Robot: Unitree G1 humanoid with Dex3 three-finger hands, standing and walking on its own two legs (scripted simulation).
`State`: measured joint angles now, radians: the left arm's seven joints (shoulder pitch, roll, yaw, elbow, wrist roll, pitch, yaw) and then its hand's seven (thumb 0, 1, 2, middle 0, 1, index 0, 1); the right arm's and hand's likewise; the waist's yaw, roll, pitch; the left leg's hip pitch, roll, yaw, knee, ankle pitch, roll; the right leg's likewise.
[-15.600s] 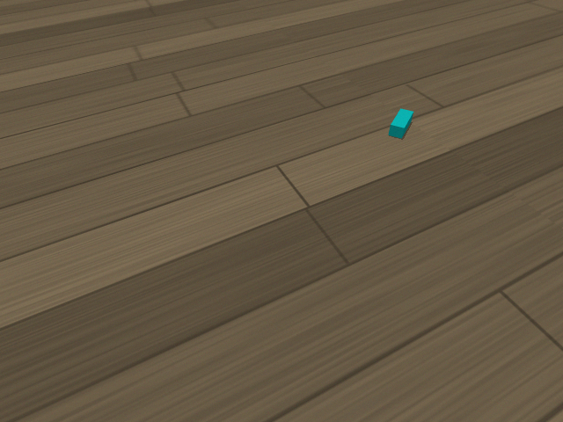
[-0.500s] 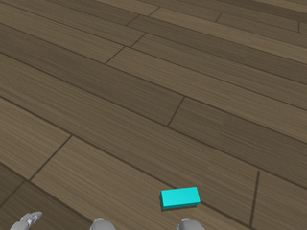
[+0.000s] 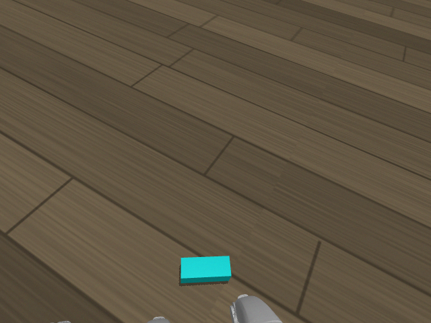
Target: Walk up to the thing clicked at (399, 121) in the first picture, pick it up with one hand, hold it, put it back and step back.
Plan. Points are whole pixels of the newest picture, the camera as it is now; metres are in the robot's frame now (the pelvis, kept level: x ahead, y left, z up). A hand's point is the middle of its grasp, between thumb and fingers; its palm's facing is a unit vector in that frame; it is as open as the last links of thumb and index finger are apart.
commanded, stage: walk up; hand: left
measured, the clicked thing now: (205, 269) +0.44 -0.02 -0.71
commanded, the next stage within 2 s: none
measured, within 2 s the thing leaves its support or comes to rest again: neither
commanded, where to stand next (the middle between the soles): +0.05 -0.20 m, yaw +4 degrees
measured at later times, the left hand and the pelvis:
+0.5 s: hand out of the picture -0.03 +0.05 -0.13, palm faces +0.03 -0.92 -0.38, open 7.4 cm; pelvis -0.05 -0.23 +0.01, yaw +1 degrees
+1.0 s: hand out of the picture +0.01 +0.01 -0.12, palm faces +0.14 -0.91 -0.39, open 7.4 cm; pelvis -0.03 -0.26 +0.02, yaw +7 degrees
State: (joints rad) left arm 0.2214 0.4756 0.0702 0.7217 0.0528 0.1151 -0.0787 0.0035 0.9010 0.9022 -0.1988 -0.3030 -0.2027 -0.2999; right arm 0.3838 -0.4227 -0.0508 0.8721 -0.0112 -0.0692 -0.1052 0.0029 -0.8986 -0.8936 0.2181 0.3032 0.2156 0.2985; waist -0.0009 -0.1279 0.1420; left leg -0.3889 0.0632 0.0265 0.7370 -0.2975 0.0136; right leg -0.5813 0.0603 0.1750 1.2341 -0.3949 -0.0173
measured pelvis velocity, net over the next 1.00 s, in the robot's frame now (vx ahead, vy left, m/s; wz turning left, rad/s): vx -0.03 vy -0.26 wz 0.12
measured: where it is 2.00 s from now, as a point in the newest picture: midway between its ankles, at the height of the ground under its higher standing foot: outside the picture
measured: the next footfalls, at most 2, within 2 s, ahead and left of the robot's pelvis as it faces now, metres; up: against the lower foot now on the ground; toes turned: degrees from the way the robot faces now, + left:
right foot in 0.20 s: +0.01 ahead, -0.30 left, +0.00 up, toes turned -1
left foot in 0.66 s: -0.02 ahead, -0.12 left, +0.00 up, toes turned +2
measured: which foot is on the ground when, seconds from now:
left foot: down 0.00-0.22, up 0.24-0.64, down 0.66-0.84, up 0.86-1.00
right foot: up 0.00-0.18, down 0.20-1.00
